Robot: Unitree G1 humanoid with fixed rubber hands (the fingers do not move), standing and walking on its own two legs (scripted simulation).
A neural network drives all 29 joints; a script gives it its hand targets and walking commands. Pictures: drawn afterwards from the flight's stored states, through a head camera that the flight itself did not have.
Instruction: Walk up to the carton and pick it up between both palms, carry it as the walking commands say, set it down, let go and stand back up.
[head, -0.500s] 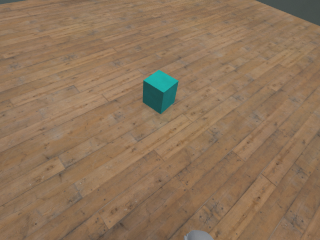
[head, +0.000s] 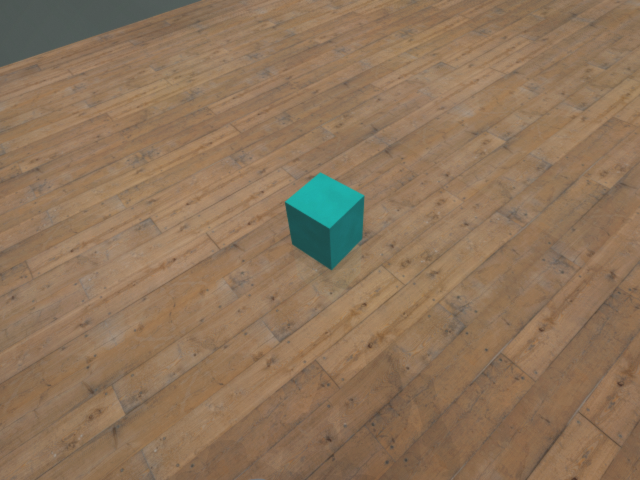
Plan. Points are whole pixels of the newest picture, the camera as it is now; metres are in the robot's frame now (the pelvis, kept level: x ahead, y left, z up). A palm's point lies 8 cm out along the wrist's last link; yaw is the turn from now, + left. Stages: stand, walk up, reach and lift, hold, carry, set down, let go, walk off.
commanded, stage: walk up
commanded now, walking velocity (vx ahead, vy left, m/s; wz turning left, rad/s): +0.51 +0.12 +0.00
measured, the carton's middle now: (325, 221) +1.07 +0.00 -0.65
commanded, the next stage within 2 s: none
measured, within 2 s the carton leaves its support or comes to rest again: neither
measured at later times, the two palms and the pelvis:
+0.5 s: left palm (130, 440) +0.22 +0.31 -0.15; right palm (447, 329) +0.35 -0.19 -0.11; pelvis +0.26 +0.06 +0.00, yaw -2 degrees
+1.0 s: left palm (220, 238) +0.57 +0.21 -0.12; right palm (476, 303) +0.42 -0.26 -0.15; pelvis +0.45 -0.03 -0.01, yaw +0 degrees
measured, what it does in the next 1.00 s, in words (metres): walks ahead: left foot, then right foot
